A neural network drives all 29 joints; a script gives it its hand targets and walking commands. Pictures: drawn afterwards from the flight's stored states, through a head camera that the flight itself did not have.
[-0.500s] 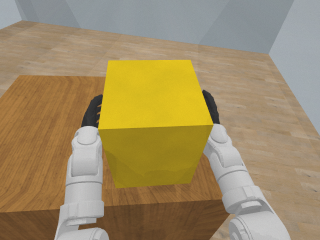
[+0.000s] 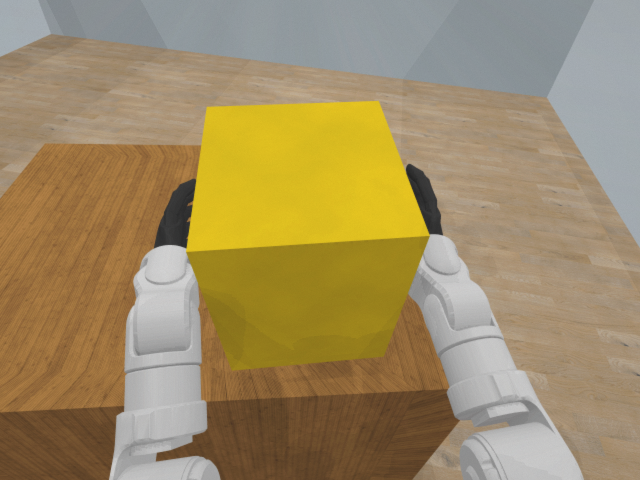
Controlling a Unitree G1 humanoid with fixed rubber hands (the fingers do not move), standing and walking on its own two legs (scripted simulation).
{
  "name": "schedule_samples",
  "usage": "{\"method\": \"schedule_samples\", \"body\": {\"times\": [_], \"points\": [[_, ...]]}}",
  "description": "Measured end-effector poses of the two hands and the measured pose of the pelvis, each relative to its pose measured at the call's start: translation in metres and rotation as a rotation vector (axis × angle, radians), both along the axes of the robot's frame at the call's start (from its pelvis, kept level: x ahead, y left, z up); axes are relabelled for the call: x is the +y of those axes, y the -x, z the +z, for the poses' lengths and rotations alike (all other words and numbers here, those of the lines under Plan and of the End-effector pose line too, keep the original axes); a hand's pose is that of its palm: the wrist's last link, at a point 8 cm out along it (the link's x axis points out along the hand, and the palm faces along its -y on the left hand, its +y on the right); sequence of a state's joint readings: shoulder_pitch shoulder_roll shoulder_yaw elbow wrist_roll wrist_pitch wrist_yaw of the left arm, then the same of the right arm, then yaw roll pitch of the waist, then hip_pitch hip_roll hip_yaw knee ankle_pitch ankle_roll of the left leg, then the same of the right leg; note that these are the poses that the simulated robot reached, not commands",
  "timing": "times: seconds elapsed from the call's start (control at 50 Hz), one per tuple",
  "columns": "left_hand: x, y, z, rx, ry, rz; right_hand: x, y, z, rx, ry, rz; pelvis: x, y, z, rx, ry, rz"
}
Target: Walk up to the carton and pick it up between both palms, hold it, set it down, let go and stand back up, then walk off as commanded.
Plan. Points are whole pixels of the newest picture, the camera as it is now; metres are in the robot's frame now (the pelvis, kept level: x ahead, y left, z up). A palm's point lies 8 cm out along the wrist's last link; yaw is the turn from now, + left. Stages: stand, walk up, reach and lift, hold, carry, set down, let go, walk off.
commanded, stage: reach and lift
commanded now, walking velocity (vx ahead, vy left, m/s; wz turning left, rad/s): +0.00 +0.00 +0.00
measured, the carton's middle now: (302, 241) +0.37 +0.00 +0.14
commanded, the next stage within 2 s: hold in 0.18 s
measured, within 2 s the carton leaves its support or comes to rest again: neither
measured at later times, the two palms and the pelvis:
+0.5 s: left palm (165, 240) +0.35 +0.16 +0.17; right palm (421, 222) +0.36 -0.13 +0.18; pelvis -0.01 +0.00 +0.00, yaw +0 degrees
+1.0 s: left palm (161, 234) +0.35 +0.16 +0.18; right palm (420, 213) +0.36 -0.13 +0.19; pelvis -0.02 +0.00 +0.00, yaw +0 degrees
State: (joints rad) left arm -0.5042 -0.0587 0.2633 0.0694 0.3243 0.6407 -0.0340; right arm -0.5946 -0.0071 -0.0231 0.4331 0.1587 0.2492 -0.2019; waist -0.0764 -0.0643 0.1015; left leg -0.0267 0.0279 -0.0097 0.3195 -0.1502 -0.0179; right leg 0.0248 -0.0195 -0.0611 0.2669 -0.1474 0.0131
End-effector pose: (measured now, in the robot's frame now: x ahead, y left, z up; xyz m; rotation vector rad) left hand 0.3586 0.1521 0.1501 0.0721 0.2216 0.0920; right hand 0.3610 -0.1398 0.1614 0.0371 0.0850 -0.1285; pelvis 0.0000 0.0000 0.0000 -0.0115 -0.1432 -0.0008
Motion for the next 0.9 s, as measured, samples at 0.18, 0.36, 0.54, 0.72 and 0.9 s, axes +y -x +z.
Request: {"method": "schedule_samples", "body": {"times": [0.18, 0.36, 0.54, 0.72, 0.9], "points": [[-0.001, -0.003, 0.014, -0.015, 0.002, -0.003, -0.001, -0.002, 0.012, -0.013, 0.004, -0.004, -0.003, 0.004, 0.000, -0.008, -0.002, 0.002], [0.002, 0.000, 0.015, -0.013, 0.002, -0.001, 0.002, 0.000, 0.015, -0.013, 0.014, 0.000, -0.002, 0.005, 0.000, -0.023, -0.001, 0.002], [0.007, 0.008, 0.019, -0.022, 0.005, 0.010, 0.006, 0.005, 0.019, -0.023, 0.013, 0.011, -0.001, 0.008, -0.001, -0.036, 0.001, 0.008], [0.006, 0.015, 0.025, -0.024, 0.001, 0.015, 0.005, 0.011, 0.023, -0.025, 0.014, 0.013, 0.000, 0.013, -0.001, -0.050, 0.001, 0.005], [0.006, 0.011, 0.026, -0.011, 0.008, 0.028, 0.006, 0.005, 0.024, -0.016, 0.020, 0.022, -0.001, 0.018, -0.001, -0.030, -0.003, 0.001]]}}
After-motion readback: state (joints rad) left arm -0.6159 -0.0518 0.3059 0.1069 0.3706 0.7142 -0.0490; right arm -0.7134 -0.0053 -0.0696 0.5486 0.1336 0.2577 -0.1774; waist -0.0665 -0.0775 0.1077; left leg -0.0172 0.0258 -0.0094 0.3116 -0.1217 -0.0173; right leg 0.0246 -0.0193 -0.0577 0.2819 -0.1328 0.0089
